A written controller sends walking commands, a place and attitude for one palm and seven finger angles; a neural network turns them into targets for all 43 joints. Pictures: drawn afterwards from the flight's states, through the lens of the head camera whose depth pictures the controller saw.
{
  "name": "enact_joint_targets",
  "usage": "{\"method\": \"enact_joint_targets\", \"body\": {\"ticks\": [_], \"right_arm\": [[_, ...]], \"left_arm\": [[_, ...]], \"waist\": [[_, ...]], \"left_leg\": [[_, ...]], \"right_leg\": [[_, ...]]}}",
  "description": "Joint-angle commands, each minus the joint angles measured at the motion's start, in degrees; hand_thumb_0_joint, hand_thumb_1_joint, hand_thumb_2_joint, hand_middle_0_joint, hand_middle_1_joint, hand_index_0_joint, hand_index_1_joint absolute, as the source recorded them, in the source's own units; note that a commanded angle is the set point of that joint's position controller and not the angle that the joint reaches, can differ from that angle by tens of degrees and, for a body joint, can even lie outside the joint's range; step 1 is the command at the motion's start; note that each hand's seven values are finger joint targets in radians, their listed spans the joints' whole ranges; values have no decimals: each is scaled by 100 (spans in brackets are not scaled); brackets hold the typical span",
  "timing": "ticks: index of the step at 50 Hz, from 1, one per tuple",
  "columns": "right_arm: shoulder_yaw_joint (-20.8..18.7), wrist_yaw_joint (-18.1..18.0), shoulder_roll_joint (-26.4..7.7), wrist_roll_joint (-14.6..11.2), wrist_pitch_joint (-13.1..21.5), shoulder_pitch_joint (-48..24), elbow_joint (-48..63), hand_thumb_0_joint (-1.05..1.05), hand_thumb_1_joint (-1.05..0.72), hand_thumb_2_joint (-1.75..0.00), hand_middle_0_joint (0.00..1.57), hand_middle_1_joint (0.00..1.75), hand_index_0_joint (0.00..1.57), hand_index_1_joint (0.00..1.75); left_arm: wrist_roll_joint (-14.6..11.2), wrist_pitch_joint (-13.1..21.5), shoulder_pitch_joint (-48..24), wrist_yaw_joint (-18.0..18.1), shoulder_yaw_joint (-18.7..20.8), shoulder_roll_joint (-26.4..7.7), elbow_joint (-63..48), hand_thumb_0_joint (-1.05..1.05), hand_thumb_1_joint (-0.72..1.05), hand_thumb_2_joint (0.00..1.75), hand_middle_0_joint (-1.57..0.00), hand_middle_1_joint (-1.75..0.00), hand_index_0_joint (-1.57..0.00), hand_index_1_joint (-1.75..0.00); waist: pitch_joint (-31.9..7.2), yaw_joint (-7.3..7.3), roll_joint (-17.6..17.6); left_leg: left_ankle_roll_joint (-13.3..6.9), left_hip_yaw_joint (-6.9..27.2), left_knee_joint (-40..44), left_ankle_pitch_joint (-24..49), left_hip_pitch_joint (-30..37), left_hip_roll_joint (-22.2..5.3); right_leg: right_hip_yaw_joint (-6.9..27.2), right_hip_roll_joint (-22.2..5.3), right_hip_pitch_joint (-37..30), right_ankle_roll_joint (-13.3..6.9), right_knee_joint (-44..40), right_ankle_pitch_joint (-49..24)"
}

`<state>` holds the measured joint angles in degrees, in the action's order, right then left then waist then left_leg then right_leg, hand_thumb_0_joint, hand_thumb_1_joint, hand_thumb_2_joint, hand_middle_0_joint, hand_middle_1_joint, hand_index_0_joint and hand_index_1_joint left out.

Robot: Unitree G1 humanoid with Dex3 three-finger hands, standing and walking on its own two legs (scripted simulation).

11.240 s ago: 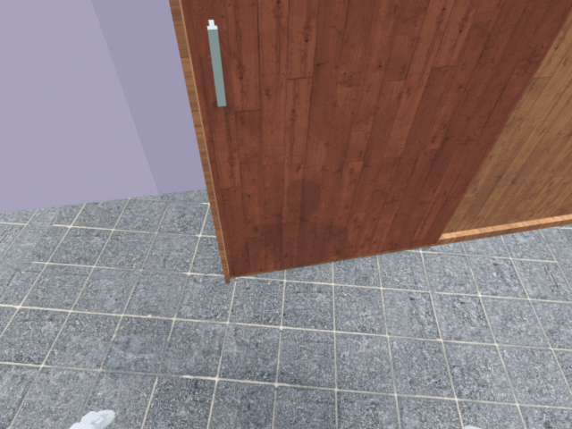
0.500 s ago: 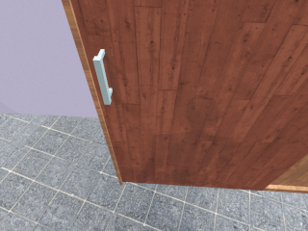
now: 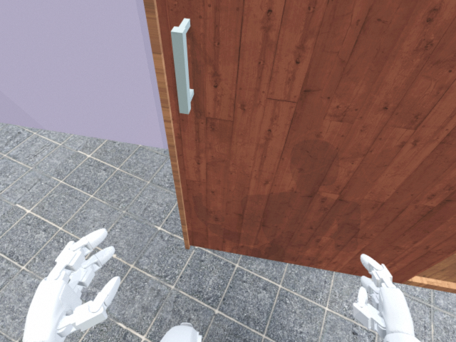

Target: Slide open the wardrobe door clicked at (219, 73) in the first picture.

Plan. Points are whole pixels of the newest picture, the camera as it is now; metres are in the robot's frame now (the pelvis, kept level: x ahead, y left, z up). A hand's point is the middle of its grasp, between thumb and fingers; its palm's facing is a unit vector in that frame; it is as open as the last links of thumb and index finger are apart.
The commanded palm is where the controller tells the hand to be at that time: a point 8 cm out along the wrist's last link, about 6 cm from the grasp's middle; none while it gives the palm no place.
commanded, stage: raise the hand with hooked fingers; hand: left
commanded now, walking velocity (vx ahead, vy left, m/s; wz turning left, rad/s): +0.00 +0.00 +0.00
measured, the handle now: (185, 69) +0.53 +0.15 +0.19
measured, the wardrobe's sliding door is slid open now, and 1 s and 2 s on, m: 0.00 0.00 0.00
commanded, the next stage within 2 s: move the hooked fingers beside the handle in 1.62 s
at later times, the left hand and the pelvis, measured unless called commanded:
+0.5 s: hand (66, 232) +0.23 +0.26 +0.11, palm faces +0.01 -1.00 -0.08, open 11.9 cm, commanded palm +0.20 +0.31 +0.13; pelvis +0.00 +0.03 +0.02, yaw +0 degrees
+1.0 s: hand (26, 170) +0.26 +0.29 +0.20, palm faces +0.04 -0.99 -0.10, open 13.9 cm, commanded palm +0.24 +0.34 +0.20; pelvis +0.01 +0.02 +0.05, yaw +0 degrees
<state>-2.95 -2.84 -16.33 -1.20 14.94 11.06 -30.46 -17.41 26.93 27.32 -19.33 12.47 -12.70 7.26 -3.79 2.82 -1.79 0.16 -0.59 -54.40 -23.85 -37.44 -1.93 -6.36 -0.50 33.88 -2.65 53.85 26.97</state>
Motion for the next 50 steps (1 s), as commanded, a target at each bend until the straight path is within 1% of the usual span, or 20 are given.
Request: {"method": "enact_joint_targets", "body": {"ticks": [1,2,4,5,7,9,11,13,16,17,21,24,28,32,34,37,41,45,48,50], "right_arm": [[10,-124,-493,-30,414,34,390,0,-90,-90,20,30,20,30],[42,-143,-539,-47,433,32,341,0,-90,-90,20,30,20,30],[72,-212,-625,-121,418,30,307,0,-90,-90,20,30,20,30],[60,-236,-628,-159,404,6,326,0,-90,-90,20,30,20,30],[56,-251,-615,-209,369,-104,495,0,-90,-90,20,30,20,30],[97,-232,-545,-222,325,-244,662,0,-90,-90,20,30,20,30],[126,-222,-425,-194,307,-362,762,0,-90,-90,20,30,20,30],[175,-198,-351,-147,322,-405,757,0,-90,-90,20,30,20,30],[192,-153,-377,-136,383,-233,671,0,-90,-90,20,30,20,30],[194,-143,-414,-138,411,-168,605,0,-90,-90,20,30,20,30],[200,-190,-575,-192,523,0,507,0,-90,-90,20,30,20,30],[217,-289,-647,-230,590,-47,491,0,-90,-90,20,30,20,30],[276,-377,-628,-203,610,-148,464,0,-90,-90,20,30,20,30],[347,-365,-551,-233,607,-225,449,0,-90,-90,20,30,20,30],[363,-330,-563,-246,591,-217,441,0,-90,-90,20,30,20,30],[382,-336,-614,-298,541,-204,454,0,-90,-90,20,30,20,30],[397,-355,-631,-302,464,-261,544,0,-90,-90,20,30,20,30],[469,-384,-542,-266,429,-370,533,0,-90,-90,20,30,20,30],[503,-392,-540,-266,399,-360,427,0,-90,-90,20,30,20,30],[507,-407,-540,-304,375,-386,382,0,-90,-90,20,30,20,30]], "left_arm": [[-49,941,-1796,107,-44,-839,-2651,0,32,65,-24,-68,-24,-68],[4,809,-1832,7,-155,-848,-2385,0,29,64,-24,-69,-24,-69],[31,320,-1854,-311,-165,-1019,-1763,0,25,62,-25,-72,-25,-72],[44,-11,-1597,-441,-20,-1133,-1420,0,22,61,-25,-74,-25,-74],[29,-695,-1189,-608,285,-1349,-1183,0,18,59,-25,-76,-25,-76],[-178,-1226,-932,-622,752,-1525,-1244,0,13,57,-25,-80,-25,-80],[-465,-1411,-870,-421,1228,-1622,-1727,0,8,55,-26,-82,-26,-82],[-663,-1348,-899,-154,1595,-1729,-1993,0,4,53,-26,-86,-26,-86],[-604,-1031,-1204,84,1239,-1366,-2314,0,-3,50,-27,-90,-27,-90],[-505,-978,-1278,99,1074,-1300,-2175,0,-6,49,-27,-92,-27,-92],[-223,-1101,-1801,-203,543,-1305,-1932,0,-15,45,-27,-98,-27,-98],[-213,-1347,-2277,-406,743,-1724,-2018,0,-22,42,-28,-102,-28,-102],[-349,-1443,-2698,-298,1535,-2411,-2215,0,-31,38,-29,-108,-29,-108],[-520,-1540,-2833,-232,1550,-2146,-2002,0,-41,34,-29,-114,-29,-114],[-494,-1754,-2828,-339,1426,-2061,-1750,0,-45,32,-30,-117,-30,-117],[-393,-2222,-3053,-532,1168,-2001,-1327,0,-50,30,-30,-120,-30,-120],[-347,-2546,-3596,-679,1427,-2409,-1452,0,-50,30,-30,-120,-30,-120],[-422,-2383,-4318,-622,1872,-2874,-1831,0,-50,30,-30,-120,-30,-120],[-479,-2324,-4388,-632,2058,-3007,-1457,0,-50,30,-30,-120,-30,-120],[-454,-2421,-4563,-728,1885,-2865,-1190,0,-50,30,-30,-120,-30,-120]], "waist": [[-903,-642,1031],[-670,-723,907],[-446,-725,629],[-437,-606,550],[-811,-313,402],[-1199,-52,316],[-1490,114,196],[-1363,226,50],[-953,7,488],[-775,-90,470],[-557,-317,650],[-719,-260,687],[-921,-60,636],[-705,-35,982],[-573,-21,1046],[-218,-81,904],[-456,-44,538],[-791,-15,793],[-688,4,590],[-544,-40,893]], "left_leg": [[-233,219,548,956,1039,106],[-238,278,594,794,918,94],[-235,313,711,600,714,104],[-227,294,824,529,656,117],[-218,254,1046,646,726,137],[-200,233,1218,1060,947,164],[-179,220,1329,1455,1167,163],[-138,272,1422,1624,1176,146],[-99,225,1553,1437,1383,117],[-98,242,1584,1302,1398,93],[-139,316,1752,816,1498,64],[-175,343,1896,788,1682,73],[-153,433,2120,1050,2029,64],[-77,423,2341,1247,2287,70],[-64,376,2405,1505,2366,71],[-90,376,2576,1180,2276,67],[-148,384,2669,1326,2506,90],[-144,365,2760,1480,2915,127],[-159,308,2805,1535,2918,131],[-153,274,2867,1528,2947,154]], "right_leg": [[588,95,231,131,-978,-1087],[537,102,311,148,-1039,-965],[590,102,196,174,-1227,-806],[623,85,69,180,-1365,-700],[599,32,-363,194,-1493,-775],[490,2,-895,203,-1487,-1252],[336,23,-1265,226,-1445,-1700],[246,117,-1392,184,-1434,-1836],[174,166,-923,181,-1508,-1578],[164,177,-766,181,-1550,-1414],[237,146,-608,187,-1768,-962],[295,108,-902,173,-1942,-940],[222,144,-1314,134,-2067,-1117],[133,166,-1462,118,-2192,-1394],[145,169,-1561,105,-2276,-1684],[176,163,-1471,151,-2472,-1496],[214,167,-1704,157,-2648,-1597],[253,184,-1965,125,-2805,-1668],[278,202,-2105,130,-2967,-1748],[285,171,-2082,124,-2992,-1814]]}}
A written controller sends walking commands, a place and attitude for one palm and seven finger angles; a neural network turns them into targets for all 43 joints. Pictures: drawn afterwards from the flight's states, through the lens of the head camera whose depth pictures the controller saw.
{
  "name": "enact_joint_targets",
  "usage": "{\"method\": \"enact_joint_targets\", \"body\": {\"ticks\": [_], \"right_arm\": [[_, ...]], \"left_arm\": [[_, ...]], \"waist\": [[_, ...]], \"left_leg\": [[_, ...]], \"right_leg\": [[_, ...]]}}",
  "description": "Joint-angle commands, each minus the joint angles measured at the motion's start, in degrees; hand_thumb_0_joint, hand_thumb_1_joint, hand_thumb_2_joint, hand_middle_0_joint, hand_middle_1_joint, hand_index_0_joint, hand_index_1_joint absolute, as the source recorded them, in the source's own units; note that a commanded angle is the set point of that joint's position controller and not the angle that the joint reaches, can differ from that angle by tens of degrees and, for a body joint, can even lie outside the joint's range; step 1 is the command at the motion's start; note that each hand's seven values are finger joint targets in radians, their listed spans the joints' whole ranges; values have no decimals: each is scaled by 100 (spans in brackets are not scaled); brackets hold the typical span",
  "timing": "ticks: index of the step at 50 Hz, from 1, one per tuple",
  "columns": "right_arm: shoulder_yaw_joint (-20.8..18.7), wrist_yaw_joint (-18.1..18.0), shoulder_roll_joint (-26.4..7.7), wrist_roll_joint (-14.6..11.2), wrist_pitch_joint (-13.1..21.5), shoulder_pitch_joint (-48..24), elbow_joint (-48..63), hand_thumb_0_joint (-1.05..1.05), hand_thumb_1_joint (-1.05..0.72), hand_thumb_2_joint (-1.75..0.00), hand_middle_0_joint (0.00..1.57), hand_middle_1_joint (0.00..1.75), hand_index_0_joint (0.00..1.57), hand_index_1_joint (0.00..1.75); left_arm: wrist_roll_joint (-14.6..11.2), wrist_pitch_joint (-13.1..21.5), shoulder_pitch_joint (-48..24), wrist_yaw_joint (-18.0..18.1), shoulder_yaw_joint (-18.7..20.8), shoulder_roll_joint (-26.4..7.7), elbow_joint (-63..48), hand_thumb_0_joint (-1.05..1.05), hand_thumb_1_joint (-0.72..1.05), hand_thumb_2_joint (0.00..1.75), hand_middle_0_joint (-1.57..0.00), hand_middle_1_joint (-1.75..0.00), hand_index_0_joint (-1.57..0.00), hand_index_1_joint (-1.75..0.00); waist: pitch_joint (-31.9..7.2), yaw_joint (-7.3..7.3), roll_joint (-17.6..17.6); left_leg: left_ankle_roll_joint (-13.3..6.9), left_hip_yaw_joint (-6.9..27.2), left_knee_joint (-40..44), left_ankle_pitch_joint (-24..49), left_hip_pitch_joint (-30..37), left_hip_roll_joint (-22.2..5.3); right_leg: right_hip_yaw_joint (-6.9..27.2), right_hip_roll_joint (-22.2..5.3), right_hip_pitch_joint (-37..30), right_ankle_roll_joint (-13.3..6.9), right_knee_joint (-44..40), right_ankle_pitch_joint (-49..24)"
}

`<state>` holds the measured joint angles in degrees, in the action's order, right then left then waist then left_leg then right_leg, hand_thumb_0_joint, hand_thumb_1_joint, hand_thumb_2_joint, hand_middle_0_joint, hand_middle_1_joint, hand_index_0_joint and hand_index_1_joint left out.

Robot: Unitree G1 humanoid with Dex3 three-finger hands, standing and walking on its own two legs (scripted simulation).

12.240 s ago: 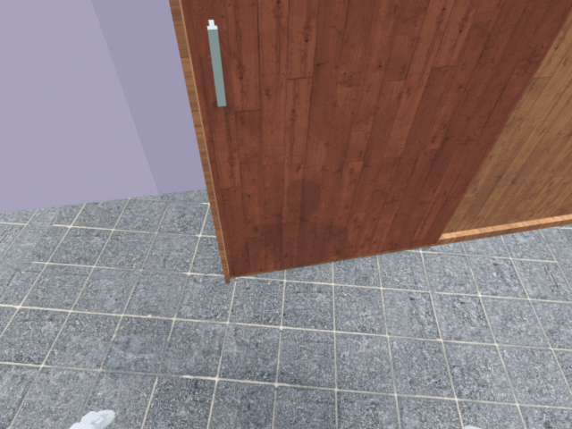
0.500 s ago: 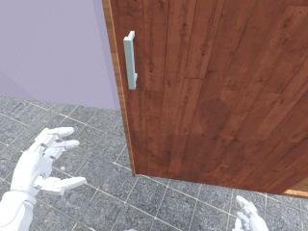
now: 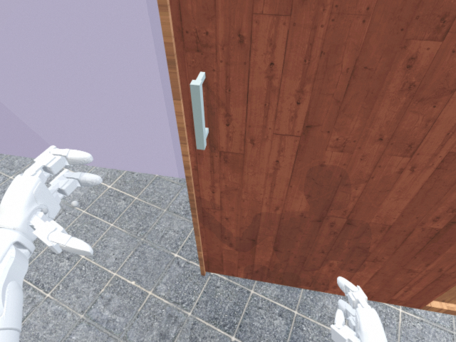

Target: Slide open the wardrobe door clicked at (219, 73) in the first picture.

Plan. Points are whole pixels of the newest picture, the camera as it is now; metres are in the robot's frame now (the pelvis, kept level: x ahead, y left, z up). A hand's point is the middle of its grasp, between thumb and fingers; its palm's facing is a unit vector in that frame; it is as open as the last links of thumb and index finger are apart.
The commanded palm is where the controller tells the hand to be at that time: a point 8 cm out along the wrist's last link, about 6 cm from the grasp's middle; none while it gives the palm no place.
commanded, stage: raise the hand with hooked fingers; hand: left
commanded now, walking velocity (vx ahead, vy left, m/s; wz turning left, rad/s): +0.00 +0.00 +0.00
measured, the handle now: (201, 112) +0.52 +0.13 +0.15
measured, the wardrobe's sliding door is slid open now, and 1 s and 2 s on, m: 0.00 0.00 0.00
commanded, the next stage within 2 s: move the hooked fingers beside the handle in 0.62 s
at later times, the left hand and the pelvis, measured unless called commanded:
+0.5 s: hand (88, 186) +0.28 +0.25 +0.16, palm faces +0.03 -1.00 -0.06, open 14.0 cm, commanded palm +0.25 +0.30 +0.17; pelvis +0.01 -0.02 +0.00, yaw -1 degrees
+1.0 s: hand (104, 173) +0.31 +0.24 +0.16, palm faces +0.00 -1.00 -0.04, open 14.0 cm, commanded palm +0.29 +0.29 +0.17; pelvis +0.00 -0.01 +0.00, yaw +0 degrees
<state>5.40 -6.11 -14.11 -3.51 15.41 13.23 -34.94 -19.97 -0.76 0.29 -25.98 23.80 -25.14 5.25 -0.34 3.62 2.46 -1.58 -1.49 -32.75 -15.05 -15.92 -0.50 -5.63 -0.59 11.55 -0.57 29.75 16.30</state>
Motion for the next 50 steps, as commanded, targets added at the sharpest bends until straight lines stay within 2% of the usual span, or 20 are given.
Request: {"method": "enact_joint_targets", "body": {"ticks": [1,2,6,10,12,14,15,18,22,23,27,28,31,33,38,41,43,45,47,50], "right_arm": [[-330,-83,-775,-81,324,-598,821,0,-90,-90,20,30,20,30],[-326,-89,-792,-101,305,-593,806,0,-90,-90,20,30,20,30],[-332,-80,-854,-148,225,-648,859,0,-90,-90,20,30,20,30],[-377,13,-867,-142,178,-662,922,0,-90,-90,20,30,20,30],[-398,48,-849,-139,177,-703,980,0,-90,-90,20,30,20,30],[-391,80,-828,-117,165,-741,996,0,-90,-90,20,30,20,30],[-402,73,-811,-116,167,-713,991,0,-90,-90,20,30,20,30],[-421,59,-803,-103,163,-697,973,0,-90,-90,20,30,20,30],[-419,-5,-765,-108,185,-669,975,0,-90,-90,20,30,20,30],[-418,-1,-785,-96,165,-673,953,0,-90,-90,20,30,20,30],[-415,-29,-811,-133,130,-640,950,0,-90,-90,20,30,20,30],[-432,-21,-824,-119,108,-641,938,0,-90,-90,20,30,20,30],[-420,-13,-829,-150,75,-675,971,0,-90,-90,20,30,20,30],[-419,-2,-819,-141,59,-687,987,0,-90,-90,20,30,20,30],[-408,-22,-804,-150,36,-671,948,0,-90,-90,20,30,20,30],[-386,-80,-783,-153,44,-659,907,0,-90,-90,20,30,20,30],[-384,-106,-800,-151,27,-640,839,0,-90,-90,20,30,20,30],[-388,-135,-826,-154,9,-606,819,0,-90,-90,20,30,20,30],[-381,-152,-800,-153,14,-620,825,0,-90,-90,20,30,20,30],[-390,-132,-832,-132,-31,-590,810,0,-90,-90,20,30,20,30]], "left_arm": [[-190,277,-1924,-116,740,-1643,-869,0,-50,30,-30,-120,-30,-120],[-152,168,-1959,-174,653,-1624,-706,0,-50,30,-30,-120,-30,-120],[-126,-206,-2310,-368,614,-1795,-428,0,-50,30,-30,-120,-30,-120],[-228,-280,-1858,-495,703,-1716,-179,0,-50,30,-30,-120,-30,-120],[-250,-183,-1929,-484,819,-1811,-441,0,-50,30,-30,-120,-30,-120],[-282,-79,-2009,-413,951,-1926,-632,0,-50,30,-30,-120,-30,-120],[-287,-31,-1961,-373,986,-1903,-590,0,-50,30,-30,-120,-30,-120],[-247,76,-2067,-233,1066,-2007,-787,0,-50,30,-30,-120,-30,-120],[-143,103,-2220,-116,937,-1871,-964,0,-50,30,-30,-120,-30,-120],[-164,63,-2115,-117,943,-1888,-877,0,-50,30,-30,-120,-30,-120],[-147,-72,-2052,-191,801,-1732,-665,0,-50,30,-30,-120,-30,-120],[-196,-113,-1885,-219,878,-1782,-515,0,-50,30,-30,-120,-30,-120],[-183,-193,-2009,-288,770,-1702,-544,0,-50,30,-30,-120,-30,-120],[-202,-180,-2003,-282,785,-1759,-588,0,-50,30,-30,-120,-30,-120],[-198,-66,-2381,-235,643,-1677,-623,0,-50,30,-30,-120,-30,-120],[-115,-20,-2875,-158,421,-1529,-475,0,-50,30,-30,-120,-30,-120],[-54,-21,-3065,-77,340,-1561,-263,0,-50,30,-30,-120,-30,-120],[33,-28,-3300,-15,386,-1672,-44,0,-50,30,-30,-120,-30,-120],[100,4,-3577,34,228,-1562,-1,0,-50,30,-30,-120,-30,-120],[116,42,-3578,68,457,-1795,253,0,-50,30,-30,-120,-30,-120]], "waist": [[-864,-124,497],[-801,-140,571],[-785,-133,277],[-952,-73,-228],[-1166,-44,-43],[-1163,-18,65],[-1133,-31,-73],[-1075,-2,204],[-1091,-73,660],[-1025,-48,404],[-983,-94,321],[-956,-55,-33],[-1040,-80,193],[-1043,-59,1],[-1007,-153,-14],[-896,-234,352],[-748,-260,145],[-835,-268,213],[-1015,-297,291],[-1281,-224,115]], "left_leg": [[22,384,738,631,813,16],[21,363,756,589,797,22],[-18,349,785,552,740,44],[-46,283,635,851,678,65],[-43,233,590,976,783,88],[-34,198,574,987,729,79],[-46,199,578,1007,750,72],[-42,134,563,1017,787,55],[-39,129,640,1032,970,66],[-42,112,593,1049,866,40],[-42,151,671,1048,884,62],[-56,137,615,1096,818,36],[-43,150,647,1114,869,72],[-50,141,618,1153,882,55],[-48,154,651,988,942,49],[-37,203,724,722,984,65],[-40,214,741,562,897,32],[-35,249,794,448,846,43],[-39,264,797,461,955,44],[-41,241,741,759,895,41]], "right_leg": [[209,169,168,-83,-610,-762],[217,158,204,-79,-638,-733],[279,120,141,-51,-753,-711],[365,80,17,-20,-677,-1109],[378,77,-56,-15,-622,-1258],[442,58,-117,-17,-626,-1270],[415,75,-93,-12,-619,-1306],[472,64,-100,-5,-654,-1302],[406,76,-52,-29,-654,-1335],[479,53,-116,-3,-682,-1398],[356,99,-44,7,-650,-1441],[427,78,-106,38,-669,-1542],[351,97,-55,25,-611,-1549],[372,102,-78,28,-629,-1562],[363,128,48,24,-682,-1333],[343,132,254,-12,-723,-994],[382,125,319,-8,-810,-763],[360,107,292,-14,-801,-591],[348,101,299,-25,-780,-597],[374,81,18,-37,-695,-966]]}}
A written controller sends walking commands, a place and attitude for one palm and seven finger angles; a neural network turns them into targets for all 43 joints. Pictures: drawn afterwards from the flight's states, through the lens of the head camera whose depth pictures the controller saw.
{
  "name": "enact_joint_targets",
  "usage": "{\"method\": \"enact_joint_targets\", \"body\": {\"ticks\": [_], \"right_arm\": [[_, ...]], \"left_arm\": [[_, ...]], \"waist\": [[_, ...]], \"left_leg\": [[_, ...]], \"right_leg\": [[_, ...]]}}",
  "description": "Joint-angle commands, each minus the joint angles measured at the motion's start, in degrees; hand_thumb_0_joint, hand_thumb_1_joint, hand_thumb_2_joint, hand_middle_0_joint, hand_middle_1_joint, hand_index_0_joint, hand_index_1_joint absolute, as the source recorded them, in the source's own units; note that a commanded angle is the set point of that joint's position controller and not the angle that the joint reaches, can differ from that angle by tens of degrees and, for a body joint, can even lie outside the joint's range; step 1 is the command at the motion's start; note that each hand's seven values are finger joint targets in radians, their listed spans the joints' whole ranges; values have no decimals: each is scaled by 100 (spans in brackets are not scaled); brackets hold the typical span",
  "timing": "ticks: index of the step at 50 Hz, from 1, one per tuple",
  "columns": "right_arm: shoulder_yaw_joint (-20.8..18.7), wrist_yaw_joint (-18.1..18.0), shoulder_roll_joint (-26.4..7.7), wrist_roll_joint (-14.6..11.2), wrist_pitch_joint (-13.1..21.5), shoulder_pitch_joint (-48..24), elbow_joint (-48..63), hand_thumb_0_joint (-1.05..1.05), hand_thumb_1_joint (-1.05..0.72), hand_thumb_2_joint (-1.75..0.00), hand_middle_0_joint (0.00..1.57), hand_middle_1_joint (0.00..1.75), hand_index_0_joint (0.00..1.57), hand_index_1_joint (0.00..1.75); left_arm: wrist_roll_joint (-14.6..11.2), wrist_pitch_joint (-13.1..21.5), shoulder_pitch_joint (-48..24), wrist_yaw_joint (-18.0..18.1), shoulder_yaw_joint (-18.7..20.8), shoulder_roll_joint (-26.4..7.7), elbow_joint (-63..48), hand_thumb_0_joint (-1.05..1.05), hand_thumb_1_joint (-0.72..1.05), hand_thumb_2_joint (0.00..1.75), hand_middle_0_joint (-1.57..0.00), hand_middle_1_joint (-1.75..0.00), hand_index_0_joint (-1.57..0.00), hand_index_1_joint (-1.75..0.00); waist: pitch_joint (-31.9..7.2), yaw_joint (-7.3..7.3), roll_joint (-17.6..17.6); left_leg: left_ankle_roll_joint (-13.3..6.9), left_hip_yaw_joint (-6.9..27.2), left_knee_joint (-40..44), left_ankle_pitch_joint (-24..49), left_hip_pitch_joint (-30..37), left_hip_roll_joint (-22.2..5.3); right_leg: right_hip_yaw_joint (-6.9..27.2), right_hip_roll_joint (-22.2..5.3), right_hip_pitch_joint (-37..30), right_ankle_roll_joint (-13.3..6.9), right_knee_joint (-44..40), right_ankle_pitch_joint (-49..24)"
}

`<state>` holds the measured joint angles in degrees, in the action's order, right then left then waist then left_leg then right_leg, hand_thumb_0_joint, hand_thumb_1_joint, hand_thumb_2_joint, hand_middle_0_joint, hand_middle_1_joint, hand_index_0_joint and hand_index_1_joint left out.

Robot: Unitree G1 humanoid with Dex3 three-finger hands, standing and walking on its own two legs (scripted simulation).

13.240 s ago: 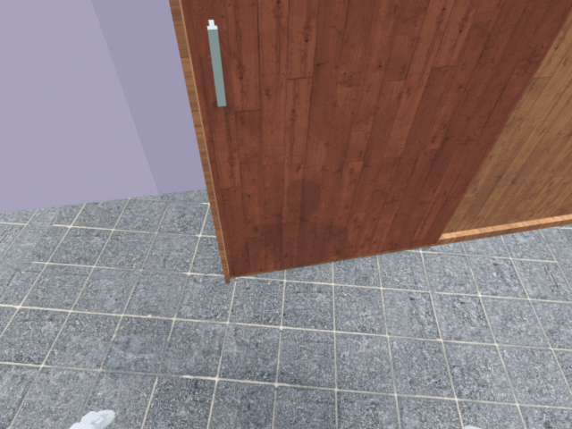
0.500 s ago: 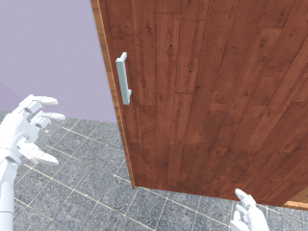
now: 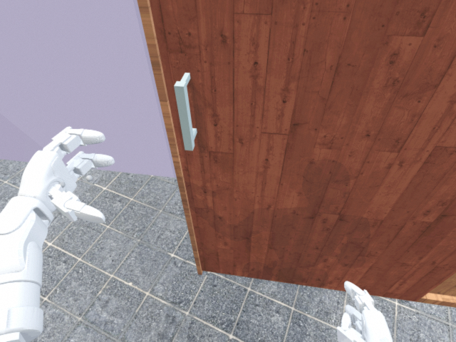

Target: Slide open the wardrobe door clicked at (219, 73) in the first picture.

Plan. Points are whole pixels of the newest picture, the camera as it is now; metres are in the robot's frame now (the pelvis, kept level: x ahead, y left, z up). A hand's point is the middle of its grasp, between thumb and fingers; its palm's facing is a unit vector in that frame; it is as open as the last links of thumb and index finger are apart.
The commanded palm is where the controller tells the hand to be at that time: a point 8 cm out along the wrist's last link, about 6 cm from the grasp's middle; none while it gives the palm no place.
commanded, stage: move the hooked fingers beside the handle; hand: left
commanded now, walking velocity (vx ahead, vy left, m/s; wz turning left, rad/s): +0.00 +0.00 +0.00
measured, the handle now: (187, 113) +0.52 +0.14 +0.14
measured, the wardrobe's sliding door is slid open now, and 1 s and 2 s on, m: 0.00 0.00 0.00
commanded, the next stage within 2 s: none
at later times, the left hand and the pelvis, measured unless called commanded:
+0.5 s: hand (117, 152) +0.37 +0.24 +0.16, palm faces -0.02 -1.00 -0.01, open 14.0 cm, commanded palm +0.35 +0.29 +0.16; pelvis +0.01 +0.00 +0.00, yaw -1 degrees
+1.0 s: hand (141, 132) +0.43 +0.21 +0.15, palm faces -0.03 -1.00 -0.01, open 14.0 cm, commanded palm +0.41 +0.27 +0.15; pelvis +0.02 +0.00 +0.00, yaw -2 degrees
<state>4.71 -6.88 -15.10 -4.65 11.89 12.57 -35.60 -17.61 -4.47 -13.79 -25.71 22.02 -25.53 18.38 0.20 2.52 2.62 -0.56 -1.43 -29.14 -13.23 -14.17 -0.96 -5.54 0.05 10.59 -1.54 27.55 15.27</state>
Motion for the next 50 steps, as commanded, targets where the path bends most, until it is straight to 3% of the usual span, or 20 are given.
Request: {"method": "enact_joint_targets", "body": {"ticks": [1,3,7,8,11,15,16,17,21,24,27,29,31,34,37,39,41,45,48,50], "right_arm": [[-309,-39,-707,-16,329,-554,910,0,-90,-90,20,30,20,30],[-316,-9,-734,-6,294,-499,891,0,-90,-90,20,30,20,30],[-320,17,-749,-34,243,-455,916,0,-90,-90,20,30,20,30],[-343,26,-782,-31,228,-420,909,0,-90,-90,20,30,20,30],[-371,22,-781,-49,195,-367,948,0,-90,-90,20,30,20,30],[-401,12,-802,-21,155,-277,884,0,-90,-90,20,30,20,30],[-393,9,-784,-18,156,-276,874,0,-90,-90,20,30,20,30],[-413,16,-779,-7,167,-251,875,0,-90,-90,20,30,20,30],[-401,16,-785,4,107,-189,795,0,-90,-90,20,30,20,30],[-413,32,-824,6,19,-140,787,0,-90,-90,20,30,20,30],[-410,38,-813,-8,-40,-116,782,0,-90,-90,20,30,20,30],[-427,36,-823,-10,-67,-69,764,0,-90,-90,20,30,20,30],[-430,33,-811,-7,-68,-42,746,0,-90,-90,20,30,20,30],[-454,33,-850,8,-102,60,663,0,-90,-90,20,30,20,30],[-449,38,-845,13,-156,118,610,0,-90,-90,20,30,20,30],[-457,55,-865,16,-200,171,575,0,-90,-90,20,30,20,30],[-484,71,-900,48,-254,272,561,0,-90,-90,20,30,20,30],[-480,115,-859,64,-303,322,595,0,-90,-90,20,30,20,30],[-519,120,-892,77,-331,437,545,0,-90,-90,20,30,20,30],[-526,113,-929,62,-367,504,488,0,-90,-90,20,30,20,30]], "left_arm": [[-116,436,-2194,28,567,-1673,-1112,0,-50,30,-30,-120,-30,-120],[-127,450,-2086,31,724,-1842,-820,0,-50,30,-30,-120,-30,-120],[-91,391,-2216,22,472,-1564,-495,0,-50,30,-30,-120,-30,-120],[-101,393,-2268,36,513,-1630,-433,0,-50,30,-30,-120,-30,-120],[-39,357,-2590,65,243,-1408,-573,0,-50,30,-30,-120,-30,-120],[4,490,-2868,205,432,-1653,-648,0,-50,30,-30,-120,-30,-120],[0,535,-3038,226,254,-1448,-680,0,-50,30,-30,-120,-30,-120],[18,587,-3056,269,334,-1516,-764,0,-50,30,-30,-120,-30,-120],[96,577,-3113,376,313,-1511,-381,0,-50,30,-30,-120,-30,-120],[127,499,-2945,378,473,-1676,-32,0,-50,30,-30,-120,-30,-120],[173,476,-3347,354,260,-1545,56,0,-50,30,-30,-120,-30,-120],[169,535,-3622,350,136,-1468,94,0,-50,30,-30,-120,-30,-120],[183,631,-3916,346,-78,-1277,22,0,-50,30,-30,-120,-30,-120],[171,727,-3978,377,68,-1448,322,0,-50,30,-30,-120,-30,-120],[245,722,-4251,428,-112,-1274,605,0,-50,30,-30,-120,-30,-120],[291,706,-4369,501,-97,-1334,855,0,-50,30,-30,-120,-30,-120],[367,757,-4338,579,281,-1769,1022,0,-50,30,-30,-120,-30,-120],[419,980,-4677,623,64,-1560,930,0,-50,30,-30,-120,-30,-120],[386,1112,-4724,613,21,-1515,1103,0,-50,30,-30,-120,-30,-120],[392,1112,-4864,581,163,-1706,1387,0,-50,30,-30,-120,-30,-120]], "waist": [[-1430,-91,299],[-1431,-39,125],[-1145,-106,231],[-1152,-106,-75],[-1305,-183,80],[-1532,-198,90],[-1526,-247,94],[-1644,-206,188],[-1537,-220,189],[-1557,-169,-111],[-1533,-256,189],[-1590,-334,39],[-1667,-394,252],[-1768,-394,-85],[-1677,-428,67],[-1657,-446,-24],[-1861,-351,-130],[-2050,-385,221],[-2103,-445,-108],[-2021,-496,-172]], "left_leg": [[-134,218,375,648,768,98],[-128,199,355,751,672,77],[-112,188,401,586,563,77],[-128,185,375,645,516,58],[-134,184,350,741,684,54],[-141,171,300,876,757,52],[-140,177,302,930,805,49],[-128,193,295,984,878,46],[-129,191,320,959,783,36],[-148,148,299,1048,618,35],[-139,129,266,1050,658,43],[-158,132,214,1089,696,21],[-143,157,190,1127,825,26],[-170,169,139,1145,778,10],[-145,182,145,1147,733,19],[-171,168,119,1078,622,27],[-167,168,105,1161,543,33],[-153,163,42,1432,666,30],[-188,130,-34,1522,674,-3],[-201,101,-23,1362,522,15]], "right_leg": [[373,6,84,48,-448,-971],[369,18,-5,39,-430,-1086],[334,22,254,37,-413,-985],[346,25,195,41,-424,-1028],[318,39,321,43,-357,-1115],[350,44,252,37,-335,-1241],[334,46,272,35,-326,-1299],[330,52,248,25,-301,-1318],[336,49,277,16,-309,-1305],[352,29,140,30,-277,-1498],[365,23,270,19,-272,-1510],[366,36,321,31,-263,-1535],[356,50,412,14,-239,-1510],[374,56,372,25,-223,-1569],[346,45,499,15,-179,-1549],[374,30,529,27,-188,-1509],[390,25,341,27,-131,-1622],[398,31,309,2,-44,-1843],[409,62,302,29,-36,-1967],[446,55,308,50,-39,-1968]]}}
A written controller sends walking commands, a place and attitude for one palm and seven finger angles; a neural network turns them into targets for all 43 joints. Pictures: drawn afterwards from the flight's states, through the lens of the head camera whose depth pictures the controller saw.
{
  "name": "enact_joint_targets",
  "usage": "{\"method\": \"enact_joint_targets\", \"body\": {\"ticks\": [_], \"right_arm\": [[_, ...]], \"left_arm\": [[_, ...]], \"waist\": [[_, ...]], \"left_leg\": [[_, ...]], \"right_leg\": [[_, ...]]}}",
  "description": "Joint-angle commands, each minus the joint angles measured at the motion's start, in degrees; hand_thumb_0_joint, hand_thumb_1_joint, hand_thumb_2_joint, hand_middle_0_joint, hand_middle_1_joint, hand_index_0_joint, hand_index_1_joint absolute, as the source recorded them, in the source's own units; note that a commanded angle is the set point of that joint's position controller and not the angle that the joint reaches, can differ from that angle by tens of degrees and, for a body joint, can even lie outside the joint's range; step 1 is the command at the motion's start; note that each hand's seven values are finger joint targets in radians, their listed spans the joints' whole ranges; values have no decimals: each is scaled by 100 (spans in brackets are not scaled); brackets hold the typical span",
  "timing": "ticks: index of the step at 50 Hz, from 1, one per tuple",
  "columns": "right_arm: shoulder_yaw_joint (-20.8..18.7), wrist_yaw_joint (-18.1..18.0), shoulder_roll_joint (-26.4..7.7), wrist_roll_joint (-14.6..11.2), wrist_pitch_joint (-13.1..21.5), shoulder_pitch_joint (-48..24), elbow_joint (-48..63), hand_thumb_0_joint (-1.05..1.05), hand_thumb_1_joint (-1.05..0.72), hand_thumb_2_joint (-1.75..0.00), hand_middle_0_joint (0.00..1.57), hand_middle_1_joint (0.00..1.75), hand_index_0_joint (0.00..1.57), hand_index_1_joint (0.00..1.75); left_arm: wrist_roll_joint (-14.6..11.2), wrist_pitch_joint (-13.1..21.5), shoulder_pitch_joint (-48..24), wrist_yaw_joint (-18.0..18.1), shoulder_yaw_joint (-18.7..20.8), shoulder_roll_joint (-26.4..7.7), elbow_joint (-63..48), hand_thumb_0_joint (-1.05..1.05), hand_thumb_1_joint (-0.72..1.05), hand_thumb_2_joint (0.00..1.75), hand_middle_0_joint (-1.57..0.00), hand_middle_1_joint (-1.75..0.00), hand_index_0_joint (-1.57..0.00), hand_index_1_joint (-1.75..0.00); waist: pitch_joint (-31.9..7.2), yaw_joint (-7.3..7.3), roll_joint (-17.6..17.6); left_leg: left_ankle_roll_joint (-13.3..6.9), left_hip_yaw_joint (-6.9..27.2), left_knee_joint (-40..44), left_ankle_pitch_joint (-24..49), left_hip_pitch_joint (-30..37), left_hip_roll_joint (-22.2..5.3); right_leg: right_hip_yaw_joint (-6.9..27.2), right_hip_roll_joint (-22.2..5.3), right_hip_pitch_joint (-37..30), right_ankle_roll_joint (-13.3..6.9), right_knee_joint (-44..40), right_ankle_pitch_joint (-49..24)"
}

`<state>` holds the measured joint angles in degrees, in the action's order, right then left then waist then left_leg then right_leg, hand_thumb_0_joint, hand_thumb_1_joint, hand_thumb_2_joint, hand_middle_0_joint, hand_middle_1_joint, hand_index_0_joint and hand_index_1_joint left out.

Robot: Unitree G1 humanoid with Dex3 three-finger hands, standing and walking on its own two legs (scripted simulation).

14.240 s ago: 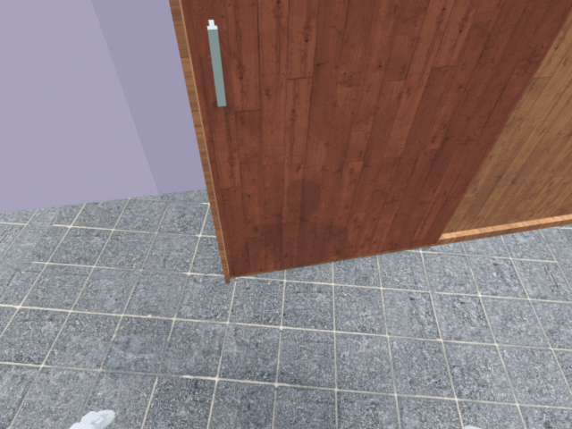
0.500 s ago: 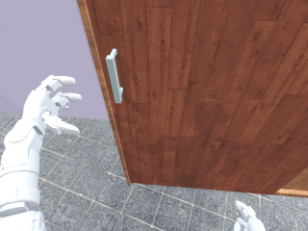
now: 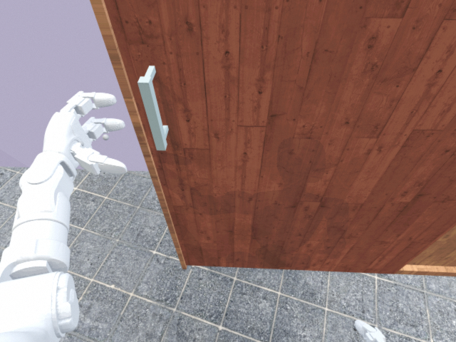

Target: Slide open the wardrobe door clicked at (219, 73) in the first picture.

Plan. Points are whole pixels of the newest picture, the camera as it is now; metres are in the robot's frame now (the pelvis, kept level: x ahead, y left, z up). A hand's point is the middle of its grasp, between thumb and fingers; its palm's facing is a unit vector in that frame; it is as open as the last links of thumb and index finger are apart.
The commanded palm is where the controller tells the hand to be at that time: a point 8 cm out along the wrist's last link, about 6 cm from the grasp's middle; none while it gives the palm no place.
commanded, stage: move the hooked fingers beside the handle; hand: left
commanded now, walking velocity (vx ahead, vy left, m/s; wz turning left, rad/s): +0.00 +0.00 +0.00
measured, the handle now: (156, 110) +0.50 +0.16 +0.14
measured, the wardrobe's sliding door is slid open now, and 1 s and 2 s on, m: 0.00 0.00 0.00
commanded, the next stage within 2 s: feel for the door with the fingertips in 1.12 s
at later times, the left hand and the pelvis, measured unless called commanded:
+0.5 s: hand (115, 124) +0.44 +0.22 +0.15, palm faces -0.01 -1.00 -0.01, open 14.0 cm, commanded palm +0.42 +0.27 +0.15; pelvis +0.00 +0.00 -0.01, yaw -1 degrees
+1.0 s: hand (116, 129) +0.44 +0.22 +0.15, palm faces +0.00 -1.00 +0.00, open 14.0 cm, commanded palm +0.42 +0.26 +0.15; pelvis -0.01 +0.01 -0.01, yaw +0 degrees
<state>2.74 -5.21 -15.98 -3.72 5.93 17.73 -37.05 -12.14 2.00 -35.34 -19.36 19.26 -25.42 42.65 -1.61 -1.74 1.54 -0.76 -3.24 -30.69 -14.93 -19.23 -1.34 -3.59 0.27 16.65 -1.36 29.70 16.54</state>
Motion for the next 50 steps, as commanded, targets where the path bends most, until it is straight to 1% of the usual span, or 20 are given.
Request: {"method": "enact_joint_targets", "body": {"ticks": [1,3,7,8,10,15,17,18,20,21,26,28,31,32,34,37,38,44,45,50], "right_arm": [[-337,-54,-844,-32,206,29,612,0,-90,-90,20,30,20,30],[-345,-51,-883,-36,156,103,567,0,-90,-90,20,30,20,30],[-357,-35,-884,-21,107,192,547,0,-90,-90,20,30,20,30],[-361,-32,-893,-15,78,239,554,0,-90,-90,20,30,20,30],[-369,-34,-907,-10,78,287,490,0,-90,-90,20,30,20,30],[-373,-16,-936,20,26,435,421,0,-90,-90,20,30,20,30],[-376,2,-931,22,3,477,411,0,-90,-90,20,30,20,30],[-387,10,-943,29,-23,526,416,0,-90,-90,20,30,20,30],[-399,32,-950,25,-39,488,511,0,-90,-90,20,30,20,30],[-377,36,-929,13,-58,451,521,0,-90,-90,20,30,20,30],[-418,47,-961,8,-105,456,644,0,-90,-90,20,30,20,30],[-416,33,-935,-9,-111,442,636,0,-90,-90,20,30,20,30],[-416,22,-917,10,-94,413,587,0,-90,-90,20,30,20,30],[-401,25,-887,6,-71,398,583,0,-90,-90,20,30,20,30],[-417,9,-904,19,-52,411,522,0,-90,-90,20,30,20,30],[-381,2,-898,14,-29,395,475,0,-90,-90,20,30,20,30],[-386,-2,-917,23,-37,446,461,0,-90,-90,20,30,20,30],[-340,11,-935,20,-64,415,499,0,-90,-90,20,30,20,30],[-341,2,-951,29,-67,447,480,0,-90,-90,20,30,20,30],[-369,47,-909,53,-35,423,569,0,-90,-90,20,30,20,30]], "left_arm": [[-146,458,-2711,-73,449,-1706,-894,0,-50,30,-30,-120,-30,-120],[-112,441,-2816,-104,403,-1752,-608,0,-50,30,-30,-120,-30,-120],[-28,536,-3133,-96,339,-1766,-430,0,-50,30,-30,-120,-30,-120],[-46,596,-3182,-82,225,-1669,-383,0,-50,30,-30,-120,-30,-120],[-32,717,-3560,-71,282,-1773,-303,0,-50,30,-30,-120,-30,-120],[13,942,-3801,-54,476,-2047,15,0,-50,30,-30,-120,-30,-120],[65,954,-3725,-67,395,-1944,302,0,-50,30,-30,-120,-30,-120],[62,975,-3615,-66,419,-1970,360,0,-50,30,-30,-120,-30,-120],[74,967,-3230,-101,534,-2055,318,0,-50,30,-30,-120,-30,-120],[78,959,-3354,-135,273,-1798,267,0,-50,30,-30,-120,-30,-120],[-65,955,-3074,-143,557,-1970,-23,0,-50,30,-30,-120,-30,-120],[-95,982,-3318,-107,388,-1806,-139,0,-50,30,-30,-120,-30,-120],[19,1064,-3656,5,359,-1823,-400,0,-50,30,-30,-120,-30,-120],[14,1072,-3720,13,118,-1519,-431,0,-50,30,-30,-120,-30,-120],[4,1106,-3707,59,227,-1640,-446,0,-50,30,-30,-120,-30,-120],[-3,1029,-3839,67,110,-1493,-203,0,-50,30,-30,-120,-30,-120],[-6,1014,-3776,86,100,-1491,-125,0,-50,30,-30,-120,-30,-120],[83,875,-3673,116,153,-1594,528,0,-50,30,-30,-120,-30,-120],[124,914,-3868,133,155,-1673,540,0,-50,30,-30,-120,-30,-120],[66,1270,-3920,139,212,-1647,-124,0,-50,30,-30,-120,-30,-120]], "waist": [[-1786,-60,-62],[-1675,-100,-103],[-1730,-123,228],[-1756,-178,-20],[-1811,-246,15],[-2094,-239,101],[-1968,-232,209],[-2007,-216,44],[-2181,-73,243],[-2060,-157,418],[-2108,-78,-140],[-1892,-187,-118],[-1926,-208,407],[-1892,-277,459],[-2074,-260,357],[-1894,-296,369],[-1947,-299,143],[-1604,-273,-21],[-1626,-318,-96],[-2450,-207,365]], "left_leg": [[-175,279,142,1510,982,56],[-187,262,101,1440,841,54],[-167,283,65,1342,835,71],[-190,280,39,1345,796,59],[-188,305,10,1273,813,64],[-197,291,-78,1329,741,78],[-184,285,-81,1254,645,84],[-197,274,-105,1352,610,75],[-176,254,-124,1472,643,83],[-163,233,-115,1458,651,85],[-196,242,-92,1433,576,51],[-216,232,-92,1277,553,46],[-172,323,-64,1200,794,33],[-163,347,-66,1171,920,28],[-168,370,-109,1245,994,14],[-134,421,-41,1058,926,12],[-158,428,-63,1109,905,10],[-167,380,-42,736,427,46],[-168,414,-50,773,425,39],[-121,419,-197,1324,1000,35]], "right_leg": [[231,32,-263,26,-244,-2077],[241,9,-220,28,-237,-2038],[251,27,-8,14,-208,-1862],[242,24,-64,24,-200,-1860],[266,42,26,35,-187,-1825],[304,43,-47,47,-89,-1948],[295,48,81,39,-80,-1858],[265,44,-15,34,-53,-1936],[288,52,-63,22,15,-2081],[280,49,37,16,0,-2059],[255,90,-109,36,10,-2095],[245,84,26,42,-42,-1883],[248,103,311,17,-53,-1597],[228,117,442,14,-72,-1502],[238,124,368,14,-66,-1553],[186,119,491,4,-89,-1351],[163,114,416,1,-77,-1369],[211,71,487,32,-82,-1195],[211,70,501,30,-62,-1216],[235,108,317,2,79,-1624]]}}
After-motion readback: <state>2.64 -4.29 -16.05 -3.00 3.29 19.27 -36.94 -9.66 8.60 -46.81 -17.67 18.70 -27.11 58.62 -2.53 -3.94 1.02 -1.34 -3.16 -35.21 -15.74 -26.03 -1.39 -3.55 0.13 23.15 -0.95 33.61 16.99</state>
